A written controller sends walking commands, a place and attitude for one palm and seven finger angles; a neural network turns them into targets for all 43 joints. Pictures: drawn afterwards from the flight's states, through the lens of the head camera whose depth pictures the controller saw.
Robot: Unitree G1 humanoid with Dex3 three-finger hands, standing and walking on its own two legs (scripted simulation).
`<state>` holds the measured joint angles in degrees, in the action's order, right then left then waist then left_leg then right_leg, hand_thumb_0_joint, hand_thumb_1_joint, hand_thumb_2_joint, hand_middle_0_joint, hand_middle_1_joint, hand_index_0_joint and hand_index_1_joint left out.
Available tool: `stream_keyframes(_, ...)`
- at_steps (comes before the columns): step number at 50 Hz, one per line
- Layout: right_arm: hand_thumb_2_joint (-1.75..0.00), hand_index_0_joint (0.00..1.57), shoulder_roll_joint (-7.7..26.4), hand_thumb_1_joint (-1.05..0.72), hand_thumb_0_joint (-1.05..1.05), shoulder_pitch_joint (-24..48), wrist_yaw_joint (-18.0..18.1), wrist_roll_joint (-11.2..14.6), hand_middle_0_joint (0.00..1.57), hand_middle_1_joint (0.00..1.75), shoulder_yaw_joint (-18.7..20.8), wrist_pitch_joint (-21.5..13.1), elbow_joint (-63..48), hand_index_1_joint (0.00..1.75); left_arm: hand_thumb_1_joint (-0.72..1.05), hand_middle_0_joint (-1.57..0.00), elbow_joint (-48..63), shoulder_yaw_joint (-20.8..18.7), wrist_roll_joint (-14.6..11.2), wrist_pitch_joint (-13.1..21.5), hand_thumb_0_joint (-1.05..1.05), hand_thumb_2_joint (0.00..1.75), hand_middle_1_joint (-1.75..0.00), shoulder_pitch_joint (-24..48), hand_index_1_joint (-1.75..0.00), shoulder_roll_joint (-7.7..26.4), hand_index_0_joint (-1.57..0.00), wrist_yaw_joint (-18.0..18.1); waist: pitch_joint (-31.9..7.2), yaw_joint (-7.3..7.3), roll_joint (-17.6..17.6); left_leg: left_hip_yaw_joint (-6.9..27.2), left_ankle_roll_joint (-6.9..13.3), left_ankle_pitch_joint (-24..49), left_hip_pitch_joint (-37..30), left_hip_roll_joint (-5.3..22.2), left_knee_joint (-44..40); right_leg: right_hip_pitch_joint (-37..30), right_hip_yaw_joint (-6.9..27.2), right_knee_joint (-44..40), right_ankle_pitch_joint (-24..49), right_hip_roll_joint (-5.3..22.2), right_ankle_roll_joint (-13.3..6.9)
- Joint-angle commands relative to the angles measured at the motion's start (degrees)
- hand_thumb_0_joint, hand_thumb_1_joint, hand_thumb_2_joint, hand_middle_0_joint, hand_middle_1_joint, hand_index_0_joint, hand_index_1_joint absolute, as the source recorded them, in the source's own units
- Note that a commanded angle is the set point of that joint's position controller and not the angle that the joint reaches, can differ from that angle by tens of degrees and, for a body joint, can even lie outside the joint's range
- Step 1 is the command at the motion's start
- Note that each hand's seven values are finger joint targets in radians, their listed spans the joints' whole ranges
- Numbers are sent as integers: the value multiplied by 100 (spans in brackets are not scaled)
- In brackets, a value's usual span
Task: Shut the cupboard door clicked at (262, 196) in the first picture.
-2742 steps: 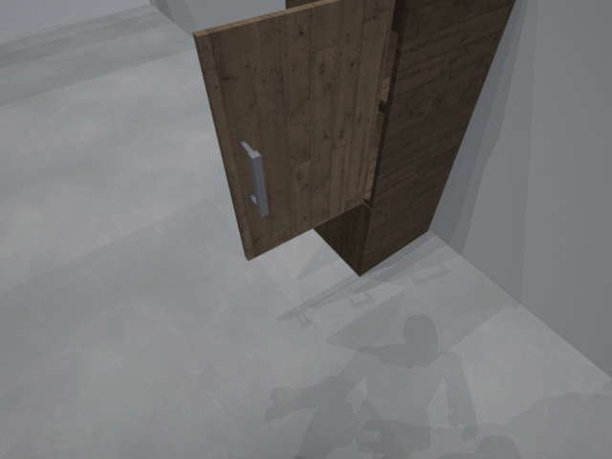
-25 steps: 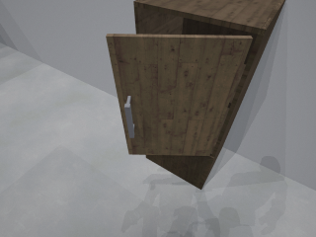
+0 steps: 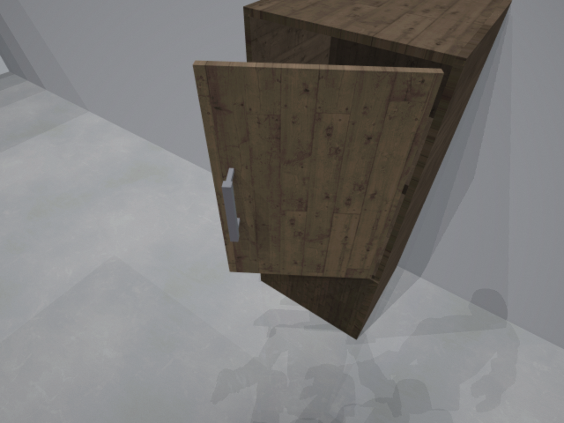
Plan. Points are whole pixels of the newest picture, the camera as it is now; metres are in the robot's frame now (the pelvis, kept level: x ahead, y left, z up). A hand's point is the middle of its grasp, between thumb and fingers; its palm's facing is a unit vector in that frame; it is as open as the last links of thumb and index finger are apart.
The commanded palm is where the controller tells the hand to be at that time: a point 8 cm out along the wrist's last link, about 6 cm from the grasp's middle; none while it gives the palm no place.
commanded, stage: look again from close up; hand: left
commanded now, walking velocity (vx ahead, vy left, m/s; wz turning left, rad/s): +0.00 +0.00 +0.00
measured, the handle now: (232, 206) +0.55 +0.14 -0.05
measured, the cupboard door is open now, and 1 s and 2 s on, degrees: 32 32 32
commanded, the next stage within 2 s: shuffle to correct the standing spot in 0.60 s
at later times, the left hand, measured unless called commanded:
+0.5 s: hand out of the picture +0.04 +0.24 -0.16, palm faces -0.02 -0.95 -0.31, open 7.4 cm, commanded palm none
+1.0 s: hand out of the picture +0.01 +0.17 -0.17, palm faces +0.01 -0.98 -0.19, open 7.4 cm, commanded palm none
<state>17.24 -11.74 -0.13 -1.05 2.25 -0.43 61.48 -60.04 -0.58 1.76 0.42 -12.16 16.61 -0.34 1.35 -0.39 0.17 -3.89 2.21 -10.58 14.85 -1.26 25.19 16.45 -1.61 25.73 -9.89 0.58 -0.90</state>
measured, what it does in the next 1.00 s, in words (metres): stands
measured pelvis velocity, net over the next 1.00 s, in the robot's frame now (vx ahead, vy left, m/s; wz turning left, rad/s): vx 0.03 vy -0.01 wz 0.01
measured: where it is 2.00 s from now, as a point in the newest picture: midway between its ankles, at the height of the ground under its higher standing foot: outside the picture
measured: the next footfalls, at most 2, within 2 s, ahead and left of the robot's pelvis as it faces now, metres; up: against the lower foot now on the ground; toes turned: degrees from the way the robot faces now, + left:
none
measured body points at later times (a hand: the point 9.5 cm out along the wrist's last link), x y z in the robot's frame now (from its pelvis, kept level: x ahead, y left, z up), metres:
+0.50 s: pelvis +0.00 +0.00 +0.00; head +0.00 +0.00 +0.45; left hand +0.04 +0.29 -0.13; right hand +0.05 -0.29 -0.13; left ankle +0.07 +0.09 -0.74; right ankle +0.09 -0.11 -0.73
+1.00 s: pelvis +0.03 -0.01 +0.00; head +0.01 -0.01 +0.45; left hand +0.01 +0.23 -0.16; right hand +0.06 -0.25 -0.15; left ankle +0.08 +0.10 -0.74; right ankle +0.09 -0.11 -0.74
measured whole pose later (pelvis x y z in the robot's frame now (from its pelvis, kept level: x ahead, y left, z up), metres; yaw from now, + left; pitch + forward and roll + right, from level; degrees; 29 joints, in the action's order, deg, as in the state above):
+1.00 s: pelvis +0.03 -0.01 +0.00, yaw +1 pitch -4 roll +1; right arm 10.8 -12.4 0.1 -1.3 0.1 0.4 64.5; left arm -64.8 0.6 1.5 -0.6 -17.5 11.0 -0.4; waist 0.9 0.2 -0.8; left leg -4.2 1.5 -11.2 11.9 -0.5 24.5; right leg 14.0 -1.5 26.7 -12.3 0.0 -0.8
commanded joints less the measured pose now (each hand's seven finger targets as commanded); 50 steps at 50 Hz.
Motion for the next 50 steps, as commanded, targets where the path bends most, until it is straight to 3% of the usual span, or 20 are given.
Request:
stream_keyframes(1, -90, 20, 1051, -90, 0, 47, 52, 7, 20, 30, 184, -117, -275, 30, 90, -20, 304, -217, -34, 88, 0, 90, -30, 148, -30, 1144, -20, 96, 89, -13, -200, 934, 18, -1572, 164, 632, -785, 83, 1020, -941, -1920, 705, -170)
stream_keyframes(8, -90, 20, 1121, -90, 0, 197, 44, 10, 20, 30, 156, -132, -231, 30, 90, -20, 249, -196, -38, 79, 0, 90, -30, 192, -30, 1179, -20, 87, 7, 66, -29, 1047, 24, -1585, 242, 716, -1046, -277, 844, -833, -1518, 628, -117)
stream_keyframes(17, -90, 20, 1228, -90, 0, 269, 37, 12, 20, 30, 149, -103, -150, 30, 90, -20, 164, -188, -36, 52, 0, 90, -30, 223, -30, 1225, -20, 80, 57, 43, 9, 1129, 9, -1895, 211, 735, -1214, -229, 799, -895, -1715, 607, -75)
stream_keyframes(25, -90, 20, 1236, -90, 0, 399, 62, 29, 20, 30, 148, -133, -121, 30, 90, -20, 77, -171, -50, 67, 0, 90, -30, 193, -30, 1191, -20, 71, -171, 58, 32, 1049, 6, -1407, -50, 761, -1129, -414, 741, -813, -1143, 618, -75)
stream_keyframes(28, -90, 20, 1224, -90, 0, 372, 45, 37, 20, 30, 134, -127, -110, 30, 90, -20, 76, -164, -42, 73, 0, 90, -30, 269, -30, 1243, -20, 94, -54, 12, -56, 1127, 19, -1469, -161, 804, -1236, -232, 770, -918, -1319, 622, -87)
stream_keyframes(31, -90, 20, 1352, -90, 0, 404, 24, 6, 20, 30, 166, -55, -113, 30, 90, -20, 56, -206, 4, 8, 0, 90, -30, 224, -30, 1307, -20, 98, 349, 39, 74, 1284, 32, -2590, 311, 845, -1529, -29, 701, -901, -2029, 516, -26)
stream_keyframes(33, -90, 20, 1310, -90, 0, 464, 38, 2, 20, 30, 166, -66, -140, 30, 90, -20, 17, -211, 4, 6, 0, 90, -30, 121, -30, 1271, -20, 87, 403, 94, 43, 1240, 52, -2293, 323, 816, -1460, -81, 694, -855, -1687, 523, -59)
stream_keyframes(35, -90, 20, 1278, -90, 0, 483, 72, 12, 20, 30, 167, -73, -132, 30, 90, -20, -14, -205, -21, 6, 0, 90, -30, 68, -30, 1165, -20, 52, 120, 100, -44, 1069, 13, -1864, 187, 727, -1280, -350, 667, -784, -1307, 532, -46)
stream_keyframes(38, -90, 20, 631, -90, 0, 192, 91, -15, 20, 30, 27, -14, -26, 30, 90, -20, -171, -70, -63, -62, 0, 90, -30, -284, -30, 525, -20, 62, -336, 64, -55, 891, -97, -1835, -98, 735, -1135, -517, 518, -714, -1369, 489, 60)
stream_keyframes(39, -90, 20, 468, -90, 0, 135, 86, -19, 20, 30, -19, 7, 2, 30, 90, -20, -204, -22, -68, -84, 0, 90, -30, -351, -30, 355, -20, 72, -283, 55, -5, 892, -120, -1892, -51, 737, -1110, -474, 541, -723, -1420, 497, 92)
stream_keyframes(42, -90, 20, 368, -90, 0, 71, 72, -37, 20, 30, -58, 35, 21, 30, 90, -20, -234, 1, -58, -90, 0, 90, -30, -417, -30, 328, -20, 77, 103, 27, -124, 925, -108, -2067, 15, 789, -1055, -118, 657, -753, -1748, 491, 45)
stream_keyframes(48, -90, 20, 270, -90, 0, -62, 102, -21, 20, 30, -38, -30, 36, 30, 90, -20, -264, -19, -54, -29, 0, 90, -30, -747, -30, 151, -20, 63, 427, 68, 44, 1056, 38, -2086, 67, 979, -1091, 51, 534, -406, -1389, 357, -36)
stream_keyframes(50, -90, 20, 221, -90, 0, -142, 114, -29, 20, 30, -7, -10, 34, 30, 90, -20, -262, -48, -29, -44, 0, 90, -30, -883, -30, 62, -20, 64, 613, 73, 126, 1055, 60, -2620, 336, 977, -1127, 142, 537, -385, -1817, 318, -37)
